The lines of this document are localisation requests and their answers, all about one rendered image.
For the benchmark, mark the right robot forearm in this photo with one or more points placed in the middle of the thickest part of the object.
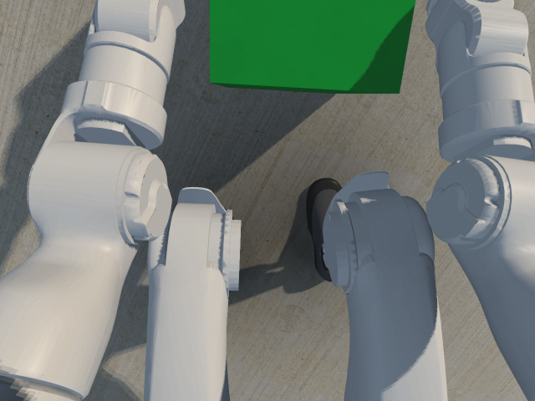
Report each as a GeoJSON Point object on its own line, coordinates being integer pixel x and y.
{"type": "Point", "coordinates": [484, 77]}

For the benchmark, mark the right robot thigh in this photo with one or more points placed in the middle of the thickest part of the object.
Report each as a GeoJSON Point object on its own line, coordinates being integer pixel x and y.
{"type": "Point", "coordinates": [395, 346]}

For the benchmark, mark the robot thigh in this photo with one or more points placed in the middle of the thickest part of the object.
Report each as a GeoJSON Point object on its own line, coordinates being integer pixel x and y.
{"type": "Point", "coordinates": [186, 343]}
{"type": "Point", "coordinates": [395, 346]}

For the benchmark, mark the right robot upper arm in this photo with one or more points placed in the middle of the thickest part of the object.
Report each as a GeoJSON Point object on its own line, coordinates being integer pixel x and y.
{"type": "Point", "coordinates": [483, 207]}

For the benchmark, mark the left robot thigh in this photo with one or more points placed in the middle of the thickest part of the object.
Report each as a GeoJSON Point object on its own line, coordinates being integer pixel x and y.
{"type": "Point", "coordinates": [186, 343]}

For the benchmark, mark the left robot upper arm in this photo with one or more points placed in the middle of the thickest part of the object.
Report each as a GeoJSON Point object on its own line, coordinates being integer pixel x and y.
{"type": "Point", "coordinates": [93, 204]}

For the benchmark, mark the carton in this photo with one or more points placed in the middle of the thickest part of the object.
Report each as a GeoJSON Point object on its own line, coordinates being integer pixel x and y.
{"type": "Point", "coordinates": [319, 46]}

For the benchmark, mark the left robot forearm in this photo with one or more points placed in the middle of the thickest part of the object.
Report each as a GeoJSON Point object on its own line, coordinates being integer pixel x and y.
{"type": "Point", "coordinates": [119, 97]}

